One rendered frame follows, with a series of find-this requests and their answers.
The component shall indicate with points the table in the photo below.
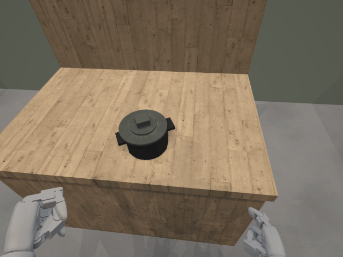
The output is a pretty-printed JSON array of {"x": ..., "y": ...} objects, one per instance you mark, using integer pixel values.
[{"x": 186, "y": 59}]

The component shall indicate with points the robot right hand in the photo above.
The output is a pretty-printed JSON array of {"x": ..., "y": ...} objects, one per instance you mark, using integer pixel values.
[{"x": 268, "y": 241}]

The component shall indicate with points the lid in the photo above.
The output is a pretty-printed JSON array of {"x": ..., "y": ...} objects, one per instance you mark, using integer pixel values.
[{"x": 145, "y": 135}]

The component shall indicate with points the pot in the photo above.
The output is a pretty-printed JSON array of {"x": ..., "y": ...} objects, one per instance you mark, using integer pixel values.
[{"x": 150, "y": 151}]

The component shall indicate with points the robot left hand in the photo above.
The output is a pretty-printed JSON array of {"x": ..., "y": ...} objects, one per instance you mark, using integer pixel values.
[{"x": 27, "y": 217}]

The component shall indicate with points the knob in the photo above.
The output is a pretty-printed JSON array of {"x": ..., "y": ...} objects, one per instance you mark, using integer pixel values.
[{"x": 142, "y": 119}]

